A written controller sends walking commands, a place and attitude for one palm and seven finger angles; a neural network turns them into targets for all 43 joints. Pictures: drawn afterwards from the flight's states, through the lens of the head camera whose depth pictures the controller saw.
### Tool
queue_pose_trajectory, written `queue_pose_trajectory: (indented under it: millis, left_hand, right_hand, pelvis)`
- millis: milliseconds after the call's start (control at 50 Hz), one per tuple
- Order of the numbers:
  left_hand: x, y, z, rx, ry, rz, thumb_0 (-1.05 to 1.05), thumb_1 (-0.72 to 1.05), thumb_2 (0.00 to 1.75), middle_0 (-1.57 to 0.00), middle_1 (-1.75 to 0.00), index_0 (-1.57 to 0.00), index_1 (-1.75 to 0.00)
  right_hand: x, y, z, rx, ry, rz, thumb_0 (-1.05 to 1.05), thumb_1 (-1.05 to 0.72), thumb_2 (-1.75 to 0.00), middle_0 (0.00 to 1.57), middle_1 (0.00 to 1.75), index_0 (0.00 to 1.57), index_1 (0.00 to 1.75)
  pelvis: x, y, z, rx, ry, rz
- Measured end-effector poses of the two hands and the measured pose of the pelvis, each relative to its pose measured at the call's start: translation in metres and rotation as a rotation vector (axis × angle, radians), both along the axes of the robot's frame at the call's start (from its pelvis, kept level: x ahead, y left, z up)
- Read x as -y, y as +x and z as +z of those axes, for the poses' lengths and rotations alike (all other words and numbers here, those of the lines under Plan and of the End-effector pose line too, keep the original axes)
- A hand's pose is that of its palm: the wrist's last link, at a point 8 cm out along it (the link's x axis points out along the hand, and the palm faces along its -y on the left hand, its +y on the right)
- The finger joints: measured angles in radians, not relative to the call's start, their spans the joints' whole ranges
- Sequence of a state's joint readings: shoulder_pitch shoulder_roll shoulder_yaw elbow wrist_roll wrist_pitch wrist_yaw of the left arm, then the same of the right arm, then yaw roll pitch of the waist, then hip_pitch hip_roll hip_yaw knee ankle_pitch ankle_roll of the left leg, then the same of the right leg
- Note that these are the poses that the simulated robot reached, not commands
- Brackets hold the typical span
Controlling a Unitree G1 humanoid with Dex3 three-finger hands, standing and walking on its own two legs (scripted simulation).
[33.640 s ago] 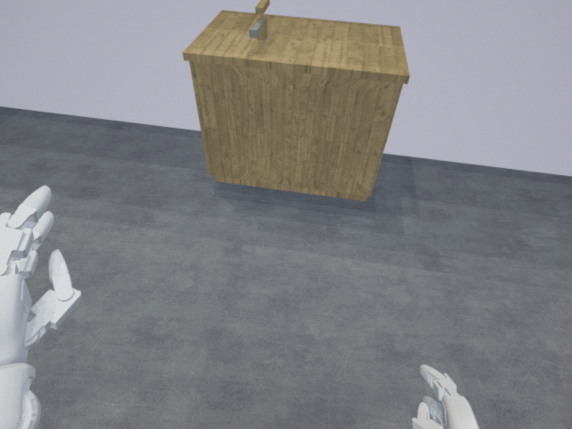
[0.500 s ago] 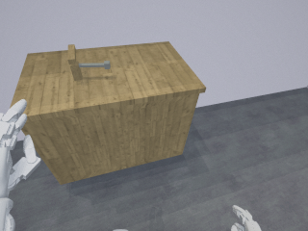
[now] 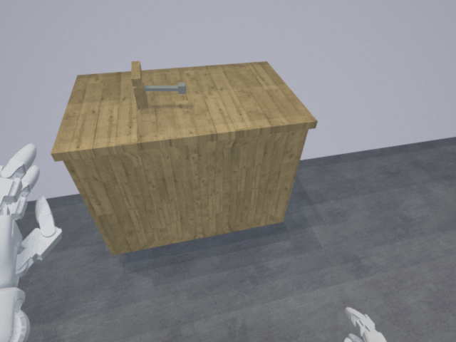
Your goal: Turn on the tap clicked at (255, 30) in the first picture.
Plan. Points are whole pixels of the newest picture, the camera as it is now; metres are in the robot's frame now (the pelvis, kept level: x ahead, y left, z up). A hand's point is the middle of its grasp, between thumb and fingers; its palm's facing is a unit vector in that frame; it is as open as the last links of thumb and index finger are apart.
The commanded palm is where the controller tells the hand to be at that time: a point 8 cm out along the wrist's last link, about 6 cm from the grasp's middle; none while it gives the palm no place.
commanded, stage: stop stepping back and stand still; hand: left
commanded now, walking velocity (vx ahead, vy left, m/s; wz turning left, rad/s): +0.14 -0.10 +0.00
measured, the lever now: (182, 88) +0.89 +0.22 +0.03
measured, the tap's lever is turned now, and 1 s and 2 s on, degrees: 79 79 79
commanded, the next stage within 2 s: stand and check the lever's angle in 0.34 s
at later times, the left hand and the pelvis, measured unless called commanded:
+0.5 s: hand (52, 233) +0.20 +0.24 +0.18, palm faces +0.47 -0.80 -0.38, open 7.4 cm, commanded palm +0.14 +0.27 +0.19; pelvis -0.01 -0.01 +0.00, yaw +3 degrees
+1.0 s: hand (55, 219) +0.22 +0.25 +0.17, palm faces +0.43 -0.83 -0.35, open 7.4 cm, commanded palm +0.17 +0.29 +0.19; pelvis +0.02 +0.00 +0.02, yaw +2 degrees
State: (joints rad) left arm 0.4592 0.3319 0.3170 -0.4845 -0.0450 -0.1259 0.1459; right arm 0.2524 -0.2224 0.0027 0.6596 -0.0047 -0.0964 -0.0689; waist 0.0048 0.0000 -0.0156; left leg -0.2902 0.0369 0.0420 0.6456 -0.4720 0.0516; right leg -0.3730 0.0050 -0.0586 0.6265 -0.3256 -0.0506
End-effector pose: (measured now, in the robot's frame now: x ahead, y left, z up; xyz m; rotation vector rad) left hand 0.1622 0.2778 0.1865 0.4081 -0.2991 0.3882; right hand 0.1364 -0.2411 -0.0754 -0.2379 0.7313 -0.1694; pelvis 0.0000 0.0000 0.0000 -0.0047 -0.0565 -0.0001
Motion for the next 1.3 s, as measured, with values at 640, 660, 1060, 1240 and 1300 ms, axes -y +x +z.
queue_pose_trajectory:
  millis: [640,660,1060,1240,1300]
  left_hand:
    - [0.009,0.002,0.005,-0.062,0.034,0.063,0.02,0.89,0.9,-0.21,-0.3,-0.21,-0.3]
    - [0.01,0.004,0.003,-0.065,0.026,0.054,0.02,0.89,0.9,-0.21,-0.3,-0.21,-0.3]
    - [-0.013,0.02,0.0,-0.087,-0.019,0.044,0.02,0.89,0.9,-0.21,-0.3,-0.21,-0.3]
    - [-0.022,0.015,0.0,-0.084,-0.018,0.053,0.02,0.89,0.9,-0.21,-0.3,-0.21,-0.3]
    - [-0.024,0.014,-0.001,-0.087,-0.023,0.055,0.02,0.89,0.9,-0.21,-0.3,-0.21,-0.3]
  right_hand:
    - [-0.001,0.028,0.0,0.012,0.069,0.051,0.01,-0.9,-0.9,0.2,0.3,0.21,0.3]
    - [-0.002,0.03,0.0,0.009,0.067,0.054,0.01,-0.9,-0.9,0.2,0.3,0.21,0.3]
    - [-0.025,0.064,0.027,0.06,0.027,0.073,0.01,-0.9,-0.9,0.2,0.3,0.21,0.3]
    - [-0.032,0.056,0.025,0.038,0.026,0.068,0.01,-0.9,-0.9,0.2,0.3,0.21,0.3]
    - [-0.033,0.052,0.023,0.029,0.025,0.066,0.01,-0.9,-0.9,0.2,0.3,0.21,0.3]
  pelvis:
    - [0.016,0.004,0.007,-0.009,-0.013,0.051]
    - [0.015,0.006,0.008,-0.009,-0.013,0.051]
    - [-0.005,0.017,0.017,-0.025,-0.012,0.031]
    - [-0.011,0.014,0.018,-0.027,-0.016,0.033]
    - [-0.012,0.013,0.018,-0.027,-0.017,0.033]
